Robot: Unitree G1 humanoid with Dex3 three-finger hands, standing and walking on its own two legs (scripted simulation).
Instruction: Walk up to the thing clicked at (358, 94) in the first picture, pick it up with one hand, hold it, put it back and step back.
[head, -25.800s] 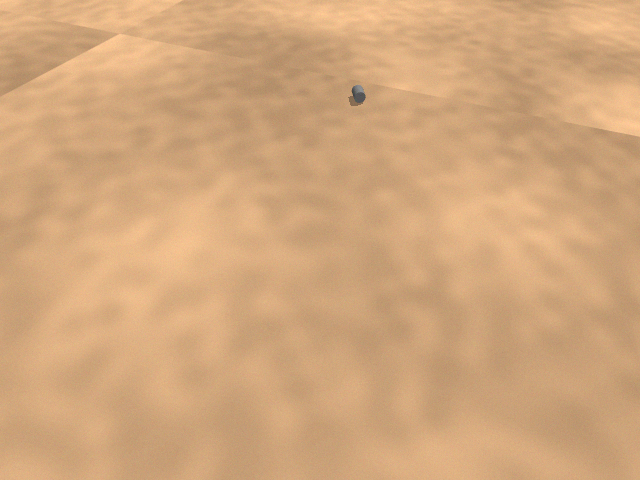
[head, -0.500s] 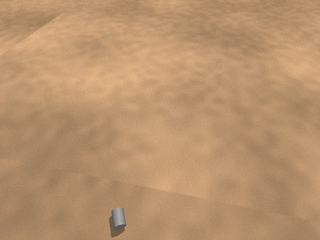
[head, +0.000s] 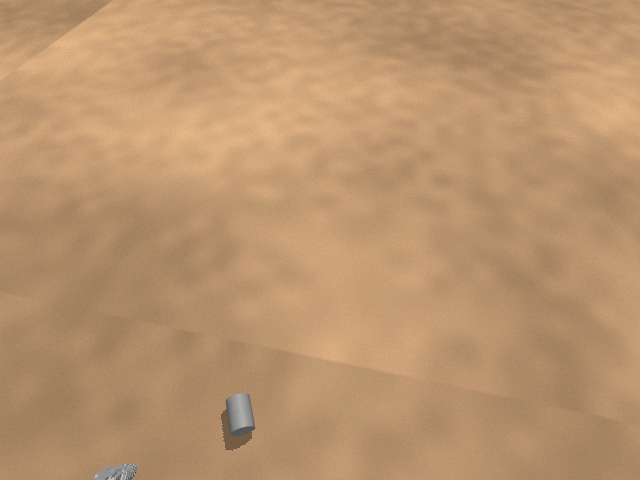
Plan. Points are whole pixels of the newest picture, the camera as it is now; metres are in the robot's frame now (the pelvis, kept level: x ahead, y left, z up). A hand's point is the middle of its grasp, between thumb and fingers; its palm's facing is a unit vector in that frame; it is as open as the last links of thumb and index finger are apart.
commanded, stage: rise first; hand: left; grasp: from above
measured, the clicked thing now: (240, 414) +0.41 +0.25 -0.74
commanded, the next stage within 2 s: none
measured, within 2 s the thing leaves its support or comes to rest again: neither
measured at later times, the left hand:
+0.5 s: hand out of the picture +0.14 +0.27 -0.22, palm faces -0.16 -0.86 -0.48, open 13.8 cm
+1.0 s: hand out of the picture +0.17 +0.29 -0.35, palm faces -0.38 -0.59 -0.71, open 13.9 cm
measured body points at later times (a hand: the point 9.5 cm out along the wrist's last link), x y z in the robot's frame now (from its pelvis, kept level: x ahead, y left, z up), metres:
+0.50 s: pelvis +0.00 +0.02 -0.07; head +0.08 +0.03 +0.37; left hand +0.15 +0.31 -0.19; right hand +0.14 -0.24 -0.17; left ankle +0.00 +0.13 -0.74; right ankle +0.01 -0.12 -0.74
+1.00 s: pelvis -0.03 +0.01 -0.20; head +0.12 +0.03 +0.22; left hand +0.19 +0.32 -0.31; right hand +0.17 -0.25 -0.30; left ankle +0.00 +0.13 -0.74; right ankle +0.01 -0.12 -0.74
